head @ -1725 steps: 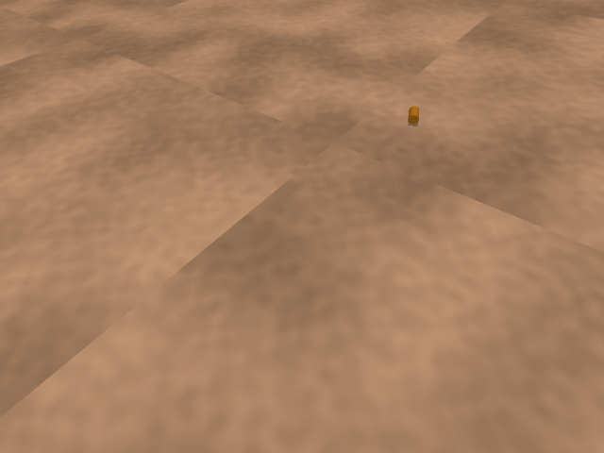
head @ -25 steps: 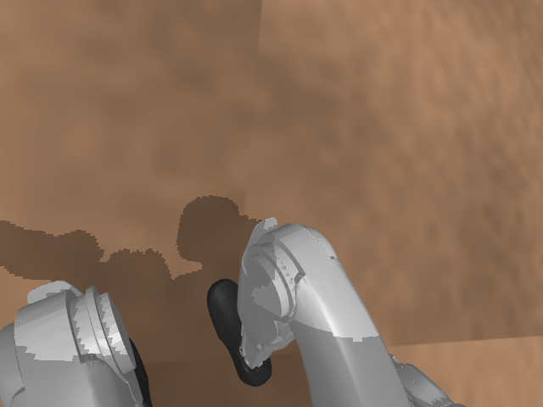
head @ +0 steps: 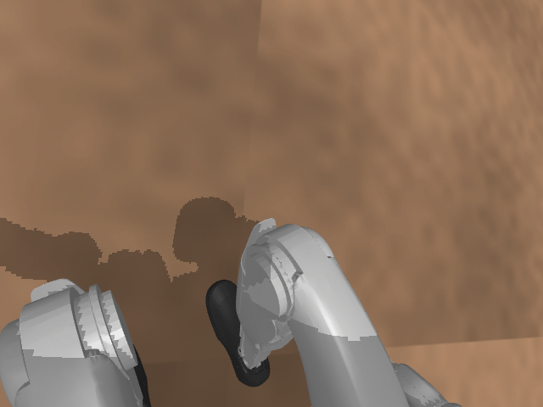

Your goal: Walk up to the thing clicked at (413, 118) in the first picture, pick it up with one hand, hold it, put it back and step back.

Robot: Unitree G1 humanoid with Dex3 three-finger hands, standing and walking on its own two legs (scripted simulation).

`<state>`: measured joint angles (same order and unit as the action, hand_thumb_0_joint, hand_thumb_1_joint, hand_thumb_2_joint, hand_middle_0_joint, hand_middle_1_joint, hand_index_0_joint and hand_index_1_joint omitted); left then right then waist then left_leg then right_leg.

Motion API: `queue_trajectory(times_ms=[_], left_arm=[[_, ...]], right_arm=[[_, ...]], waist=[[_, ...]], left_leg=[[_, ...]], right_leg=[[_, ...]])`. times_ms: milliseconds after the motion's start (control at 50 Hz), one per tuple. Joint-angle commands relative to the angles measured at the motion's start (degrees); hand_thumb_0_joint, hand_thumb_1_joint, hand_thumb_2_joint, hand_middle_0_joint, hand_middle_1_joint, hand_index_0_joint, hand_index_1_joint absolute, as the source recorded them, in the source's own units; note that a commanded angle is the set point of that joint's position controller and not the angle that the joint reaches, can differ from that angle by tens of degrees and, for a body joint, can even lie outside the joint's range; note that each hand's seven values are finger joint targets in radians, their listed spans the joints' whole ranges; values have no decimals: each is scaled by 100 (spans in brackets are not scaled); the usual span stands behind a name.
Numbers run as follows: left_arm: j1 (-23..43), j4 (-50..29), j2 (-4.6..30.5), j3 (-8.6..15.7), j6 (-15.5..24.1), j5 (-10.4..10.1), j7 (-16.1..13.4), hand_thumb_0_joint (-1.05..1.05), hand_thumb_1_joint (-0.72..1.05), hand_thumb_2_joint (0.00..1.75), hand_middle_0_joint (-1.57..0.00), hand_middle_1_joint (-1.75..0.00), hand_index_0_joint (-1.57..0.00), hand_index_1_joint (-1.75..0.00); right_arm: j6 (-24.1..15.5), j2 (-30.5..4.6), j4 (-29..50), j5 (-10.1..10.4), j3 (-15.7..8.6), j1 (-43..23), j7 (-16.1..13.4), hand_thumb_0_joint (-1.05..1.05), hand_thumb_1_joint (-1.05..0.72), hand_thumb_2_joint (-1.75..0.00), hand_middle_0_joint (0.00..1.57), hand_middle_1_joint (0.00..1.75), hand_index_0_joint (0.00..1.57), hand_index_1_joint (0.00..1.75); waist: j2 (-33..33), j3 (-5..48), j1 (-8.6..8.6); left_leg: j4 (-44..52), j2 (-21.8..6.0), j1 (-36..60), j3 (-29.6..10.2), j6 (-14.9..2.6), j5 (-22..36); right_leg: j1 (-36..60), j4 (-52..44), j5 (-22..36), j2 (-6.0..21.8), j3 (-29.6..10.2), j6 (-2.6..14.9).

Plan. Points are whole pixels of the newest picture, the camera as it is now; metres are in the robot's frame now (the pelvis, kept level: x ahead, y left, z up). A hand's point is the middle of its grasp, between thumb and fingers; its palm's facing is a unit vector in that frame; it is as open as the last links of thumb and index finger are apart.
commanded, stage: open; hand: left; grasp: from above
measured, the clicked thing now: out of the picture +0.45 +0.36 -0.28
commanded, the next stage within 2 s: withdraw in 0.36 s
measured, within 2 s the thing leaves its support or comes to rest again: neither
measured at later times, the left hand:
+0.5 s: hand out of the picture +0.44 +0.36 -0.25, palm faces -0.45 -0.16 -0.88, open 12.8 cm
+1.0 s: hand out of the picture +0.43 +0.38 -0.09, palm faces -0.42 -0.11 -0.90, open 13.4 cm
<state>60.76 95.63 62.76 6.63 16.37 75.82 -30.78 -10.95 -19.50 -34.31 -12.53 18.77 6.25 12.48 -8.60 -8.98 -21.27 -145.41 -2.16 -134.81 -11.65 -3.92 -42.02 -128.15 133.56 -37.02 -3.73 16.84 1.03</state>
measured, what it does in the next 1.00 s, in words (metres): stands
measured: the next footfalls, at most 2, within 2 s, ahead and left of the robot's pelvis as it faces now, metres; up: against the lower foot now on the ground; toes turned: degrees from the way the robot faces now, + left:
none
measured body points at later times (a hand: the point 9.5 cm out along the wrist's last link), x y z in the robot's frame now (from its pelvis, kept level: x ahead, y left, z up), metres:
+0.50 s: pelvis +0.00 +0.00 +0.00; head +0.28 +0.15 +0.32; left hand +0.46 +0.36 -0.20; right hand +0.07 -0.25 -0.05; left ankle +0.06 +0.11 -0.28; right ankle +0.11 -0.09 -0.28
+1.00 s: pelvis +0.00 +0.00 +0.05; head +0.22 +0.10 +0.42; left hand +0.45 +0.38 -0.04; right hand +0.12 -0.25 -0.05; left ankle +0.06 +0.11 -0.28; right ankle +0.11 -0.09 -0.28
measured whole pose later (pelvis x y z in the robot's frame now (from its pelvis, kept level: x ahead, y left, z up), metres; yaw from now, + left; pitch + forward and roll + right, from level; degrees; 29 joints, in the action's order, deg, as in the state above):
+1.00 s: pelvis +0.00 +0.00 +0.05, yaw +6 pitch +35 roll -11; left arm 52.9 70.2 45.8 -1.2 4.8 62.8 -12.3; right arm -4.2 -17.9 -36.2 -5.4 7.3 8.6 13.4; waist 1.3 3.8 -12.3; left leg -134.5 -1.3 -129.7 -5.5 -3.9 -40.5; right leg -125.0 127.1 -37.9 -2.7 10.9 1.3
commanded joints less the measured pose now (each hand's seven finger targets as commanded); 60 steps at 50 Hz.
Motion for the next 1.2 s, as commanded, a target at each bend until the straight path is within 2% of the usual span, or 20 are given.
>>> queue_trajectory(times_ms=[0, 60, 100, 160, 240, 460, 560, 600, 620, 640, 660, 740, 760, 780, 820, 860, 940, 1000, 1040, 1180], left_arm=[[1255, -646, 1285, 29, 21, -116, -199, 0, -20, 72, -33, -75, -34, -74], [1300, -516, 1299, 16, 23, -112, -206, 0, -21, 73, -31, -76, -32, -75], [1400, -591, 1269, -55, 49, -41, -197, 0, -24, 76, -30, -77, -30, -77], [1370, -549, 1268, -31, 71, -115, -235, 0, -25, 77, -27, -81, -28, -80], [1380, -454, 1319, -83, 74, -29, -248, 0, -29, 80, -24, -85, -25, -84], [1401, -652, 1507, 73, -3, -96, -289, 0, -36, 85, -19, -88, -21, -86], [1560, -1139, 1761, 390, -105, -106, -404, 0, -34, 84, -22, -84, -23, -83], [1506, -1406, 1679, 451, -222, -141, -397, 0, -33, 84, -22, -83, -23, -82], [1563, -1657, 1463, 342, -288, -189, -341, 0, -34, 84, -22, -83, -22, -83], [1427, -1822, 1525, 495, -359, -295, -326, 0, -36, 85, -21, -84, -21, -83], [1475, -2169, 1132, 230, -422, -390, -216, 0, -35, 85, -22, -82, -22, -82], [803, -2558, 963, 345, -779, -733, 319, 0, -39, 89, -17, -87, -17, -86], [975, -2905, 623, 113, -830, -836, 482, 0, -41, 90, -16, -87, -16, -87], [611, -2681, 327, 23, -934, -928, 670, 0, -41, 90, -16, -88, -16, -88], [779, -3323, -105, -271, -1044, -1080, 1030, 0, -41, 91, -16, -88, -16, -88], [611, -3364, -439, -498, -1156, -1202, 1380, 0, -41, 90, -18, -87, -17, -87], [813, -3335, -884, -786, -1155, -1471, 1903, 0, -37, 89, -20, -84, -20, -85], [955, -3041, -874, -800, -1045, -1401, 2056, 0, -36, 88, -23, -83, -22, -84], [1096, -2861, -692, -711, -893, -1262, 2011, 0, -37, 89, -20, -86, -20, -87], [1653, -2146, -84, -484, -382, -654, 1462, 0, -38, 89, -19, -88, -19, -88]], right_arm=[[18, -1895, -107, 26, -632, 1096, -79, 0, -89, -90, 20, 30, 20, 30], [26, -1882, -85, 27, -602, 1015, -103, 0, -89, -90, 20, 30, 20, 30], [19, -1878, -72, 12, -585, 1073, -91, 0, -89, -90, 20, 30, 20, 30], [26, -1897, -113, 22, -589, 1036, -112, 0, -89, -90, 20, 30, 20, 30], [10, -1879, -104, 11, -541, 1043, -122, 0, -89, -90, 20, 30, 20, 30], [-32, -1930, -108, -4, -552, 1088, -99, 0, -90, -90, 20, 30, 20, 30], [-55, -1981, -111, -2, -727, 1126, -76, 0, -90, -90, 20, 30, 20, 30], [-81, -1961, -74, 13, -813, 1159, -35, 0, -90, -90, 20, 30, 20, 30], [-107, -1907, -48, 36, -875, 1141, 3, 0, -90, -90, 20, 30, 20, 30], [-102, -1863, -97, 80, -965, 1142, 18, 0, -90, -90, 20, 30, 20, 30], [-123, -1770, -36, 127, -1010, 1112, 55, 0, -90, -90, 20, 30, 20, 30], [17, -1703, -193, 301, -1358, 1298, 159, 0, -90, -90, 20, 30, 20, 30], [94, -1601, -228, 361, -1402, 1341, 171, 0, -90, -90, 20, 30, 20, 30], [176, -1629, -237, 418, -1516, 1374, 192, 0, -90, -90, 20, 30, 20, 30], [319, -1531, -160, 541, -1618, 1468, 203, 0, -90, -90, 20, 30, 20, 30], [496, -1471, -187, 664, -1730, 1584, 151, 0, -90, -90, 20, 30, 20, 30], [761, -1407, -212, 799, -1768, 1673, -43, 0, -90, -90, 20, 30, 20, 30], [886, -1324, -136, 809, -1706, 1584, -269, 0, -90, -90, 20, 30, 20, 30], [930, -1212, -100, 801, -1630, 1503, -394, 0, -89, -90, 20, 30, 20, 30], [964, -1079, -176, 678, -1342, 1259, -614, 0, -89, -90, 20, 30, 20, 30]], waist=[[3349, 3600, -235], [3342, 3499, -213], [3330, 3507, -315], [3277, 3521, -257], [3209, 3454, -257], [3389, 3738, -218], [3856, 3987, -33], [3981, 4191, 33], [4108, 4314, 71], [4168, 4598, 205], [4310, 4795, 280], [4306, 5275, 648], [4279, 5286, 695], [4039, 5282, 669], [3621, 5219, 599], [3154, 5171, 580], [2182, 4395, 384], [1739, 4008, 352], [1735, 4102, 458], [2394, 4292, 528]], left_leg=[[1585, -169, 3101, -31, 340, 1688], [1647, -173, 3013, -88, 354, 1403], [1600, -172, 3039, -55, 336, 1418], [1611, -171, 3037, -90, 346, 1489], [1574, -147, 2848, 4, 302, 1296], [1518, -172, 3098, -18, 345, 1771], [1690, -191, 3381, -45, 414, 1660], [1698, -180, 3522, -19, 426, 1775], [1682, -177, 3604, 30, 423, 1864], [1723, -161, 3678, 76, 419, 1913], [1760, -139, 3791, 129, 428, 2067], [1928, -89, 3907, 251, 410, 2445], [1994, -72, 3820, 284, 393, 2329], [2068, -78, 3846, 275, 367, 2288], [2319, -44, 3671, 317, 306, 1967], [2513, 0, 3555, 365, 262, 1693], [2630, 96, 2915, 401, 157, 1217], [2657, 166, 2668, 477, 129, 955], [2652, 226, 2528, 584, 138, 889], [2525, 266, 2590, 725, 166, 726]], right_leg=[[1916, -973, 1548, -280, -99, 64], [1728, -941, 1306, -268, -59, 89], [1785, -964, 1359, -277, -82, 70], [1778, -963, 1394, -265, -39, 59], [1864, -1016, 1326, -290, -101, 62], [2018, -975, 1634, -277, -89, 67], [1827, -878, 1488, -248, -94, 108], [1777, -861, 1541, -228, -121, 113], [1749, -875, 1594, -240, -159, 117], [1830, -915, 1628, -248, -172, 116], [1789, -929, 1728, -233, -196, 131], [1836, -1062, 1808, -211, -332, 137], [1724, -1143, 1724, -194, -380, 150], [1757, -1224, 1671, -205, -402, 138], [1945, -1516, 1544, -197, -493, 144], [2159, -1691, 1460, -196, -580, 151], [2188, -2004, 1197, -143, -706, 173], [2167, -2188, 839, -117, -791, 206], [2300, -2199, 682, -117, -861, 215], [2041, -1927, 429, -124, -979, 223]])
